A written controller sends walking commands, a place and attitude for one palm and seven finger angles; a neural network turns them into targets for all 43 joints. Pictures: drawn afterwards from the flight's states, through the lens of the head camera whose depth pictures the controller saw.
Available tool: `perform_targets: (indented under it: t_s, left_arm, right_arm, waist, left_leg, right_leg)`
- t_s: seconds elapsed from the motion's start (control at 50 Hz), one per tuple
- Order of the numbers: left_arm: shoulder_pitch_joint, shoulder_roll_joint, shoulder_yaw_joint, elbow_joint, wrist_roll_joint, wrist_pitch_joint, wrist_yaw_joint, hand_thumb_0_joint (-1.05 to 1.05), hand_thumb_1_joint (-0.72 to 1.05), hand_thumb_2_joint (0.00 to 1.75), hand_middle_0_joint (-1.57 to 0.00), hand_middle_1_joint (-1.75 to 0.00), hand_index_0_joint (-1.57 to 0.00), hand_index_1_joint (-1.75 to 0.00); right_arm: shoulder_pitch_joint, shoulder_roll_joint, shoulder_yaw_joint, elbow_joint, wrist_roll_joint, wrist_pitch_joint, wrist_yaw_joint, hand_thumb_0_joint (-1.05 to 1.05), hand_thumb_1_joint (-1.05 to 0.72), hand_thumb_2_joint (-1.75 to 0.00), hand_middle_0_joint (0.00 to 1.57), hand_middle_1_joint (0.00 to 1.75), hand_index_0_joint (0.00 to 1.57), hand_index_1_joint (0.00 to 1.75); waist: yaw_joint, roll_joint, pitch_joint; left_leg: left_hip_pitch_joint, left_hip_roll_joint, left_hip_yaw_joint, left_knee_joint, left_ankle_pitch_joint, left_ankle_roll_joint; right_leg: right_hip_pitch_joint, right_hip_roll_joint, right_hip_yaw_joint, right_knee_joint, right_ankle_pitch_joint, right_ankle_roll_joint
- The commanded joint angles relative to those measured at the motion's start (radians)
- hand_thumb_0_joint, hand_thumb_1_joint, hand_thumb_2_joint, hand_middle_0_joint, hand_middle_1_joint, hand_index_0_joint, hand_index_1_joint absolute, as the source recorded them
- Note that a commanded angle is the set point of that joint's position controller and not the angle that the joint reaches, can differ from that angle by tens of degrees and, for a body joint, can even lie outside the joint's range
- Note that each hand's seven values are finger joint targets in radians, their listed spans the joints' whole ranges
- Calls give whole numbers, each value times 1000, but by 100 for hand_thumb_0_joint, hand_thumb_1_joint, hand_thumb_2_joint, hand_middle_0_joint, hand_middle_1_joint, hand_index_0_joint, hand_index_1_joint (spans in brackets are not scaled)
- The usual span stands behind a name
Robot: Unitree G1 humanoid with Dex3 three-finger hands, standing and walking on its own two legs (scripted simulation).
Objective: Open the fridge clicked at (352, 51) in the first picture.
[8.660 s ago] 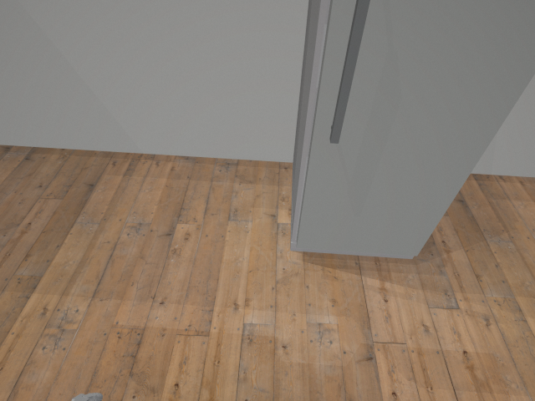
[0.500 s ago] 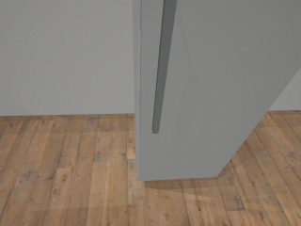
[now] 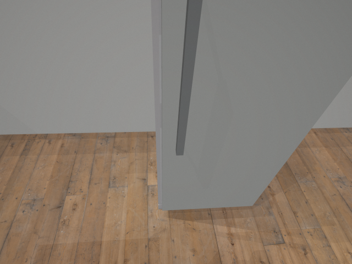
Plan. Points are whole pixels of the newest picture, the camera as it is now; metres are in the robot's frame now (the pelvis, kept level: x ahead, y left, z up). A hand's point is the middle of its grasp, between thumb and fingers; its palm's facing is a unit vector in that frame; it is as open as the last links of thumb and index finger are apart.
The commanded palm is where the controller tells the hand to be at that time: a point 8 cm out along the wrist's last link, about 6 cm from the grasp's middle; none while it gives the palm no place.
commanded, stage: look again from close up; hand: left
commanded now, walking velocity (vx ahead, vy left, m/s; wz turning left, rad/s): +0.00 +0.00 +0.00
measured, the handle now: (184, 84) +0.48 +0.02 +0.17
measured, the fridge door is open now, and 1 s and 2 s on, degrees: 0 0 0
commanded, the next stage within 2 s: shuffle to correct the standing spot in 0.14 s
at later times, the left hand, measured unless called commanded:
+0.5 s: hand out of the picture -0.03 +0.15 -0.19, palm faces +0.06 -0.99 -0.14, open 7.4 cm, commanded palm none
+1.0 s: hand out of the picture -0.08 +0.05 -0.20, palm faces +0.23 -0.97 -0.11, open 7.4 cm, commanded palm none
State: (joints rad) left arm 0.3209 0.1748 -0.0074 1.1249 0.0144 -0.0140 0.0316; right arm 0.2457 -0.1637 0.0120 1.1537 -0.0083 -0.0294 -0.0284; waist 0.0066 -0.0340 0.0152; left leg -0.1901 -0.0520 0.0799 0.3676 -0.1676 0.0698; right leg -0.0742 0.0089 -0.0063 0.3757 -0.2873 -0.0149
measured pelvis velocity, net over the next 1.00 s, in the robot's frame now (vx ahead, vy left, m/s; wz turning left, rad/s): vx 0.01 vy -0.08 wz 0.16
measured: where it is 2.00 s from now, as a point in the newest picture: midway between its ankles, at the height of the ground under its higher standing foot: outside the picture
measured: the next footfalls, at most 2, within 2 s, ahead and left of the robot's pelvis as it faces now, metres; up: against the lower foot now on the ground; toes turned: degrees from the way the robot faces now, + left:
right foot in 1.36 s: +0.07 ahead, -0.33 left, +0.00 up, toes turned +4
left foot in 1.62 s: +0.07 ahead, -0.12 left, +0.00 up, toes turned +13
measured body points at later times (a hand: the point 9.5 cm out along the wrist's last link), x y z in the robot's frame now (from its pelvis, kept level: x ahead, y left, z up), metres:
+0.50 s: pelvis +0.00 -0.01 +0.00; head +0.01 +0.01 +0.45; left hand -0.04 +0.20 -0.17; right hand +0.01 -0.23 -0.16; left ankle +0.02 +0.07 -0.74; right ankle -0.05 -0.11 -0.74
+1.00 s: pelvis +0.01 -0.08 -0.02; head +0.02 -0.05 +0.43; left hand -0.09 +0.10 -0.19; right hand +0.03 -0.30 -0.17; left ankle -0.01 +0.02 -0.73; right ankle -0.05 -0.11 -0.74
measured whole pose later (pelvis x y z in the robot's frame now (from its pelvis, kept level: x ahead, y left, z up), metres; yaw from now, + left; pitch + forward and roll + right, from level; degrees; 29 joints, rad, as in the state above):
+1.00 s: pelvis +0.01 -0.08 -0.02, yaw +9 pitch +0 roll -1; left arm 0.44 0.11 0.03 1.08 0.04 0.03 0.03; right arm 0.29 -0.09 -0.03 1.15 -0.02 0.02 -0.08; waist 0.02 -0.05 0.02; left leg -0.36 0.06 0.10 0.79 -0.46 0.02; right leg -0.13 0.11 -0.20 0.52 -0.41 -0.15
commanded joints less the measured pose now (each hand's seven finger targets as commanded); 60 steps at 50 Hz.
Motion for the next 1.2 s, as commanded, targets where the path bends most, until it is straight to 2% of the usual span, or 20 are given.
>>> perform_targets:
  t_s: [0.0,0.22,0.3,0.42,0.5,0.6,0.7,0.74,0.78,0.86,0.92,0.96,0.98,1.0,1.02,1.04,1.06,1.08,1.12,1.18]
  left_arm:
    - [77,104,15,-26,0,-13,7,0,90,90,-20,-30,-20,-30]
    - [76,105,16,-25,1,-16,7,0,90,90,-20,-30,-20,-30]
    - [118,46,-1,1,-4,-5,8,0,90,90,-20,-30,-20,-30]
    - [157,34,9,4,3,12,6,0,90,90,-20,-30,-20,-30]
    - [178,24,17,-3,7,22,4,0,90,90,-20,-30,-20,-30]
    - [199,12,30,-17,13,29,2,0,90,90,-20,-30,-20,-30]
    - [224,2,40,-29,15,31,2,0,90,90,-20,-30,-20,-30]
    - [236,7,44,-33,16,31,5,0,90,90,-20,-30,-20,-30]
    - [236,20,49,-41,17,35,8,0,90,90,-20,-30,-20,-30]
    - [226,2,44,-55,25,38,5,0,90,90,-20,-30,-20,-30]
    - [250,11,51,-47,33,37,7,0,90,90,-20,-30,-20,-30]
    - [226,29,55,-57,32,40,3,0,90,90,-20,-30,-20,-30]
    - [207,36,57,-65,25,41,0,0,90,90,-20,-30,-20,-30]
    - [184,26,59,-74,19,42,-4,0,90,90,-20,-30,-20,-30]
    - [191,-22,53,-93,11,40,-9,0,90,90,-20,-30,-20,-30]
    - [141,14,57,-110,20,44,-6,0,90,90,-20,-30,-20,-30]
    - [97,43,75,-122,31,59,-8,0,90,90,-20,-30,-20,-30]
    - [92,25,81,-132,32,63,-16,0,90,90,-20,-30,-20,-30]
    - [103,-2,86,-137,28,69,-33,0,90,90,-20,-30,-20,-30]
    - [88,-22,86,-143,20,79,-45,0,90,90,-20,-30,-20,-30]
  right_arm:
    - [33,-131,-22,-29,1,-12,-9,0,-90,-90,20,30,20,30]
    - [25,-127,-23,-31,2,-12,-10,0,-90,-90,20,30,20,30]
    - [51,-72,-10,-10,0,-5,-11,0,-90,-90,20,30,20,30]
    - [71,-74,-24,-5,-4,3,-20,0,-90,-90,20,30,20,30]
    - [92,-85,-40,-6,-7,10,-27,0,-90,-90,20,30,20,30]
    - [120,-92,-59,-12,-9,16,-35,0,-90,-90,20,30,20,30]
    - [117,-70,-65,-24,-11,22,-34,0,-90,-90,20,30,20,30]
    - [122,-40,-60,-27,-10,23,-36,0,-90,-90,20,30,20,30]
    - [119,-2,-52,-29,-11,30,-40,0,-90,-90,20,30,20,30]
    - [84,14,-51,-43,-16,42,-50,0,-90,-90,20,30,20,30]
    - [65,22,-52,-49,-11,36,-57,0,-90,-90,20,30,20,30]
    - [99,20,-51,-43,-10,32,-60,0,-90,-90,20,30,20,30]
    - [146,21,-53,-29,-11,29,-63,0,-90,-90,20,30,20,30]
    - [226,-5,-59,-2,-13,23,-68,0,-90,-90,20,30,20,30]
    - [276,-82,-77,8,-22,20,-74,0,-90,-90,20,30,20,30]
    - [265,-120,-75,2,-18,20,-72,0,-90,-90,20,30,20,30]
    - [210,-123,-71,-16,-19,15,-69,0,-90,-90,20,30,20,30]
    - [116,-120,-73,-46,-21,6,-67,0,-90,-90,20,30,20,30]
    - [26,-121,-77,-83,-23,-3,-58,0,-90,-90,20,30,20,30]
    - [3,-170,-102,-106,-31,12,-43,0,-90,-90,20,30,20,30]
  waist:
    - [4,37,39]
    - [7,13,40]
    - [0,6,54]
    - [3,31,91]
    - [-2,83,75]
    - [-5,90,30]
    - [6,46,41]
    - [8,-39,38]
    - [6,-124,60]
    - [8,-44,112]
    - [19,-35,102]
    - [-7,4,85]
    - [-30,10,68]
    - [-68,48,34]
    - [-74,235,8]
    - [-79,286,55]
    - [-50,159,107]
    - [-13,121,131]
    - [18,137,105]
    - [10,207,75]
  left_leg:
    - [67,169,-168,-69,115,-19]
    - [67,169,-163,-56,140,-17]
    - [58,178,-178,-69,87,-26]
    - [-6,212,-249,-94,10,-4]
    - [-14,239,-314,-114,-22,17]
    - [-37,255,-359,-95,-15,40]
    - [-153,204,-277,-12,-2,15]
    - [-179,150,-165,88,35,-10]
    - [-190,89,-60,225,-48,-31]
    - [-266,109,-5,474,-278,-43]
    - [-291,121,29,493,-340,-50]
    - [-199,121,46,353,-274,-48]
    - [-111,121,47,240,-162,-40]
    - [51,203,-53,113,51,5]
    - [158,449,-361,23,262,131]
    - [63,588,-484,-58,418,218]
    - [-64,582,-443,-77,311,197]
    - [-127,543,-377,-84,198,161]
    - [-190,459,-248,-96,82,102]
    - [-192,379,-145,-98,-73,61]
  right_leg:
    - [-115,-120,85,-74,124,-22]
    - [-108,-123,83,-82,151,-21]
    - [-115,-112,53,-79,97,-1]
    - [-118,-96,-1,-31,66,2]
    - [-139,-80,-22,20,40,1]
    - [-138,-63,-30,59,25,-4]
    - [-71,-80,-31,8,69,-12]
    - [-46,-113,-14,-34,120,-12]
    - [-78,-170,31,-75,229,-31]
    - [-107,-226,68,-53,463,-130]
    - [-47,-240,76,5,710,-182]
    - [-84,-215,59,70,771,-161]
    - [-118,-180,26,135,772,-105]
    - [-228,-136,-14,278,673,-22]
    - [-404,-50,-90,534,280,51]
    - [-474,-9,-19,759,-250,46]
    - [-455,-39,69,813,-268,14]
    - [-456,-65,90,827,-205,14]
    - [-394,-80,63,756,-122,25]
    - [-326,-80,-33,536,-99,51]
